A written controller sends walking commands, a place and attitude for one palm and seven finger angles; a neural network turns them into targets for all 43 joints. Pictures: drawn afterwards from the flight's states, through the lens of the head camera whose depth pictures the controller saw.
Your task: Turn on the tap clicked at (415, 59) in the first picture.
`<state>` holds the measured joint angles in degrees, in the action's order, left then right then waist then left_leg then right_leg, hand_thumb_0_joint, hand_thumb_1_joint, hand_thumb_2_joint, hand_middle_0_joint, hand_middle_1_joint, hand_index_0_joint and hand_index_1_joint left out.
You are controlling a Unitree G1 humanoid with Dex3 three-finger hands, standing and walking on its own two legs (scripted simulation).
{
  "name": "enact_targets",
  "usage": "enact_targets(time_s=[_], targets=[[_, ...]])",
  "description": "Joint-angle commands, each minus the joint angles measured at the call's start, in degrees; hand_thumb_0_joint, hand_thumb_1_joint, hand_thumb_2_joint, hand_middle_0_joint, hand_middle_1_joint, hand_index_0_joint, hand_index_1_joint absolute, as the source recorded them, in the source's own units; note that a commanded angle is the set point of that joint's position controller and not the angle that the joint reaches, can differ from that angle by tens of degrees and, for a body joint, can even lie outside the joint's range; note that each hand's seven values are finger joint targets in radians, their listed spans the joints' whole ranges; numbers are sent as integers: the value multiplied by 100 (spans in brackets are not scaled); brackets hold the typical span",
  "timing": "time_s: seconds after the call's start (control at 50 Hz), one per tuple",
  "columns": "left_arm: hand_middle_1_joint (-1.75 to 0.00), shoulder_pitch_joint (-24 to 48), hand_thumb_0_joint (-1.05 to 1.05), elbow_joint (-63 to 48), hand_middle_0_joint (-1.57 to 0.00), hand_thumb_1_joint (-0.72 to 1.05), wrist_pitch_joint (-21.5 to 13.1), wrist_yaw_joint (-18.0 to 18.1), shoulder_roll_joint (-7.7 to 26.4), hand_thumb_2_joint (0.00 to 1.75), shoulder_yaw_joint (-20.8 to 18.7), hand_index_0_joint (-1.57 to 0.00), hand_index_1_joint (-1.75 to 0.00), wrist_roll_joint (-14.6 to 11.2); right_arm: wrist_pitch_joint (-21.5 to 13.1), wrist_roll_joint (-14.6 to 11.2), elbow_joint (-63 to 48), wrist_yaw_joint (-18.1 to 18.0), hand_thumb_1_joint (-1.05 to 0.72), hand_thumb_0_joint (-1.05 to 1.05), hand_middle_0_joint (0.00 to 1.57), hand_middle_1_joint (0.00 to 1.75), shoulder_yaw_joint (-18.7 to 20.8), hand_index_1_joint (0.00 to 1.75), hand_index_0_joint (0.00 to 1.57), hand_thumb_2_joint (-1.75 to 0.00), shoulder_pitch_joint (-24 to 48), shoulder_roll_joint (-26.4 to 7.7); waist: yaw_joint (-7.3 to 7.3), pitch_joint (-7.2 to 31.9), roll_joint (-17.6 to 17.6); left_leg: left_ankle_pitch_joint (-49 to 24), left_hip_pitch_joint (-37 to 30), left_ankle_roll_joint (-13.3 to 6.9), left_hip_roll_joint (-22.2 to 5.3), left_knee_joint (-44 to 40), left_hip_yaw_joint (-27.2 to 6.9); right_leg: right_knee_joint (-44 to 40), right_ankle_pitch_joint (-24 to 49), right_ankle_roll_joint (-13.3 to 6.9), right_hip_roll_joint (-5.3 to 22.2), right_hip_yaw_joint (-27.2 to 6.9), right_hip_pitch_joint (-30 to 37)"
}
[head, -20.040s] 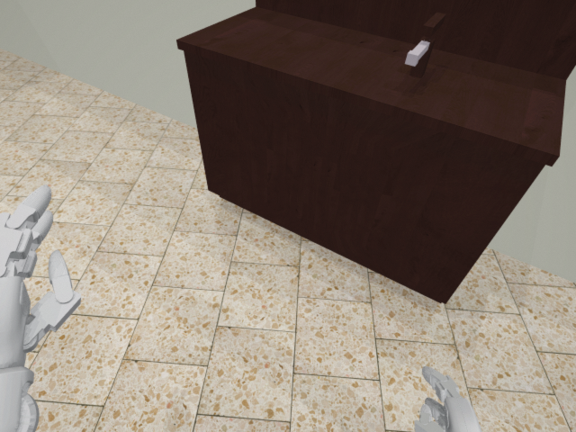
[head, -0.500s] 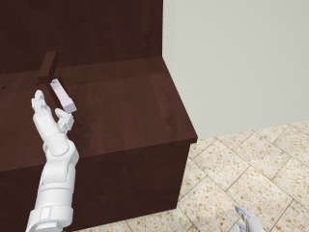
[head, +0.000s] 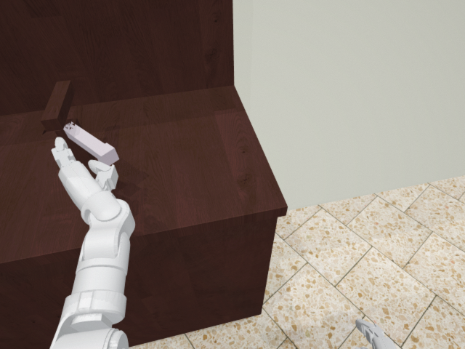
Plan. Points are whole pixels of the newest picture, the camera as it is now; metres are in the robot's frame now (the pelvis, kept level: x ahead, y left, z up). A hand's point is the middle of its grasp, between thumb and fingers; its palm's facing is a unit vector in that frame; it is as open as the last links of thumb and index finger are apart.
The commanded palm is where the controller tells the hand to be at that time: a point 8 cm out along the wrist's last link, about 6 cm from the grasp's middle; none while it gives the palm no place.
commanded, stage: push the lever round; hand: left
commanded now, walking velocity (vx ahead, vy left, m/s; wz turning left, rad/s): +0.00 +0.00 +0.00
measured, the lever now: (106, 155) +0.41 +0.26 +0.13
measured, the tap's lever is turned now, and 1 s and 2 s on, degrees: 39 64 85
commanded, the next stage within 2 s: lift the hand up off the lever in 1.32 s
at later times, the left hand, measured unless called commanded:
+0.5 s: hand (134, 156) +0.42 +0.21 +0.12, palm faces +0.78 -0.62 -0.08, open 7.6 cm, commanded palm +0.37 +0.22 +0.12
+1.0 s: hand (141, 151) +0.44 +0.20 +0.12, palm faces +0.82 -0.57 -0.10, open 7.9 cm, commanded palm +0.39 +0.21 +0.12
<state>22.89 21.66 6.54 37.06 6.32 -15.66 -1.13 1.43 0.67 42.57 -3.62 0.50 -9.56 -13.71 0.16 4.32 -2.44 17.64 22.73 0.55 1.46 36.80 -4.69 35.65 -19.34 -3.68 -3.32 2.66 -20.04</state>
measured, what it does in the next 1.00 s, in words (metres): stands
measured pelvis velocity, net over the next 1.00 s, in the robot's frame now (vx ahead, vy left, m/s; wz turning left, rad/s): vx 0.00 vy -0.01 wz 0.02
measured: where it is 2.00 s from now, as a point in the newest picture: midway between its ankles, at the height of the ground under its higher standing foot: outside the picture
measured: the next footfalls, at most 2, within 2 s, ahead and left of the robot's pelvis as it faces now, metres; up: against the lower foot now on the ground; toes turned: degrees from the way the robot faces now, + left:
none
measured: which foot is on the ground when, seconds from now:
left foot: down 0.00-1.00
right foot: down 0.00-1.00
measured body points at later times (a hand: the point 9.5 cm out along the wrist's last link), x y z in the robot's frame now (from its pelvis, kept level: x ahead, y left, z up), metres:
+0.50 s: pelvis +0.00 +0.00 +0.00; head +0.02 -0.01 +0.45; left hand +0.37 +0.24 +0.13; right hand +0.14 -0.23 -0.13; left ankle +0.01 +0.13 -0.72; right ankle -0.01 -0.08 -0.72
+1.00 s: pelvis +0.00 -0.01 -0.01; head +0.02 -0.02 +0.44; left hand +0.39 +0.22 +0.13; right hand +0.12 -0.26 -0.14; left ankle +0.01 +0.13 -0.72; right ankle -0.01 -0.08 -0.72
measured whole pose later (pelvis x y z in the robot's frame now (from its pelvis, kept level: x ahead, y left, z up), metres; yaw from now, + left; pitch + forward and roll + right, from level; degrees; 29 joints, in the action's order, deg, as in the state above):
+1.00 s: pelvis +0.00 -0.01 -0.01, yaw +1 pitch +8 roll +0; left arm 41.1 39.7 5.8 50.7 3.3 -19.2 4.1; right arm 1.7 3.9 45.3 0.4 2.0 -11.1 -12.8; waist 2.3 6.2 -2.2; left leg 18.5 29.5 1.4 1.5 40.1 -5.8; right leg 39.3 -20.7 -4.5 -3.4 4.1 -26.7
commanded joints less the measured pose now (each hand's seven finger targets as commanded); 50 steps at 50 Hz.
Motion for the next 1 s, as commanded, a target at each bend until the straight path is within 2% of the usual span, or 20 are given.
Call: enact_targets(time_s=[0.0, 0.04, 0.1, 0.22, 0.24, 0.32, 0.34, 0.4, 0.44, 0.52, 0.54, 0.56, 0.6, 0.64, 0.7, 0.74, 0.8, 0.84, 0.88, 0.98], targets=[[-15, 2655, 0, -1173, -15, 90, -413, 125, 748, 90, 258, -15, -15, 218, -275, 2, -728, -61, -90, 0, 20, 30, 192, 30, 20, -90, 626, -601, 130, 1407, 289, -1110, -547, -207, -2, -263, 241, -637, 1445, 257, 335, -213, 403], [-15, 2599, 0, -1058, -15, 90, -397, 224, 1011, 90, -73, -15, -15, 244, -258, 31, -641, -74, -90, 0, 20, 30, 217, 30, 20, -90, 575, -622, 40, 1514, 280, -1133, -505, -192, 16, -272, 225, -619, 1460, 240, 320, -203, 492], [-15, 2884, 0, -1062, -15, 90, -418, 309, 504, 90, 393, -15, -15, 291, -294, 46, -667, -15, -90, 0, 20, 30, 224, 30, 20, -90, 596, -572, 135, 1630, 281, -1287, -628, -170, -7, -215, 235, -551, 1594, 241, 334, -151, 416], [-15, 3203, 0, -617, -15, 90, -328, 588, 481, 90, 271, -15, -15, 348, -261, 94, -595, 63, -90, 0, 20, 30, 223, 30, 20, -90, 578, -557, 152, 1542, 371, -1212, -472, -146, -6, -205, 230, -556, 1449, 240, 337, -105, 333], [-15, 3133, 0, -480, -15, 90, -299, 647, 745, 90, -27, -15, -15, 382, -233, 125, -520, 45, -90, 0, 20, 30, 241, 30, 20, -90, 545, -588, 77, 1526, 384, -1184, -425, -138, -4, -236, 208, -561, 1359, 219, 304, -93, 354], [-15, 3467, 0, -351, -15, 90, -272, 785, 344, 90, 279, -15, -15, 444, -227, 156, -553, 142, -90, 0, 20, 30, 231, 30, 20, -90, 533, -525, 158, 1633, 324, -1355, -465, -111, -17, -162, 232, -478, 1510, 219, 322, -42, 279], [-15, 3415, 0, -192, -15, 90, -251, 844, 623, 90, -34, -15, -15, 481, -199, 172, -464, 137, -90, 0, 20, 30, 253, 30, 20, -90, 484, -555, 104, 1554, 290, -1283, -412, -95, -25, -198, 199, -511, 1345, 199, 292, -28, 251], [-15, 3806, 0, -186, -15, 90, -276, 937, 302, 90, 260, -15, -15, 524, -205, 183, -522, 201, -90, 0, 20, 30, 243, 30, 20, -90, 494, -514, 189, 1642, 271, -1331, -425, -96, -30, -143, 225, -458, 1402, 197, 317, -16, 200], [-15, 3720, 0, -5, -15, 90, -250, 1033, 483, 90, 27, -15, -15, 577, -182, 223, -444, 211, -90, 0, 20, 30, 277, 30, 20, -90, 454, -546, 123, 1653, 271, -1310, -364, -68, -32, -151, 183, -438, 1269, 176, 269, 18, 163], [-15, 4086, 0, 123, -15, 90, -265, 1181, 241, 90, 184, -15, -15, 608, -184, 251, -450, 293, -90, 0, 20, 30, 285, 30, 20, -90, 367, -517, 223, 1869, 376, -1446, -361, -81, -33, -27, 217, -354, 1503, 199, 303, 27, 165], [-15, 3990, 0, 231, -15, 90, -242, 1225, 497, 90, -78, -15, -15, 649, -154, 271, -385, 273, -90, 0, 20, 30, 315, 30, 20, -90, 350, -557, 164, 1835, 284, -1450, -329, -57, -40, -45, 194, -357, 1420, 176, 274, 30, 148], [-15, 4226, 0, 156, -15, 90, -252, 1233, 160, 90, 247, -15, -15, 648, -154, 263, -435, 308, -90, 0, 20, 30, 288, 30, 20, -90, 351, -521, 264, 1881, 280, -1559, -401, -47, -41, -21, 203, -305, 1523, 180, 296, 55, 98], [-15, 4227, 0, 173, -15, 90, -259, 1267, 111, 90, 268, -15, -15, 695, -158, 286, -427, 338, -90, 0, 20, 30, 321, 30, 20, -90, 285, -521, 259, 2034, 380, -1768, -437, -47, -49, 69, 224, -230, 1820, 184, 297, 59, 153], [-15, 3984, 0, 296, -15, 90, -217, 1293, 408, 90, -48, -15, -15, 719, -117, 314, -375, 330, -90, 0, 20, 30, 356, 30, 20, -90, 234, -567, 168, 2065, 332, -1803, -368, -43, -40, 76, 229, -219, 1891, 182, 277, 48, 212], [-15, 4421, 0, 214, -15, 90, -254, 1266, 123, 90, 284, -15, -15, 741, -120, 291, -420, 362, -90, 0, 20, 30, 326, 30, 20, -90, 193, -521, 307, 2032, 392, -1744, -361, -75, -42, 109, 250, -205, 1953, 211, 314, 41, 146], [-15, 4096, 0, 367, -15, 90, -247, 1288, 489, 90, -115, -15, -15, 743, -104, 315, -375, 336, -90, 0, 20, 30, 361, 30, 20, -90, 160, -573, 199, 1997, 419, -1676, -247, -91, -25, 88, 246, -240, 1933, 211, 288, 24, 231], [-15, 4543, 0, 262, -15, 90, -320, 1255, 226, 90, 217, -15, -15, 741, -132, 293, -414, 353, -90, 0, 20, 30, 326, 30, 20, -90, 168, -525, 348, 1969, 335, -1543, -258, -126, -18, 130, 290, -256, 1917, 246, 332, -21, 135], [-15, 4350, 0, 555, -15, 90, -300, 1272, 634, 90, -161, -15, -15, 755, -115, 297, -334, 314, -90, 0, 20, 30, 342, 30, 20, -90, 131, -581, 284, 1824, 377, -1317, -63, -135, -10, 77, 261, -320, 1664, 240, 310, -44, 127], [-15, 4649, 0, 473, -15, 90, -362, 1245, 385, 90, 121, -15, -15, 757, -136, 280, -384, 331, -90, 0, 20, 30, 319, 30, 20, -90, 138, -530, 383, 1888, 353, -1294, -112, -155, -8, 106, 287, -304, 1729, 263, 350, -66, 108], [-15, 4899, 0, 587, -15, 90, -479, 1269, 524, 90, 39, -15, -15, 801, -172, 298, -345, 324, -90, 0, 20, 30, 331, 30, 20, -90, 55, -549, 430, 2014, 284, -1207, -85, -175, 5, 148, 290, -282, 1660, 269, 345, -86, 53]])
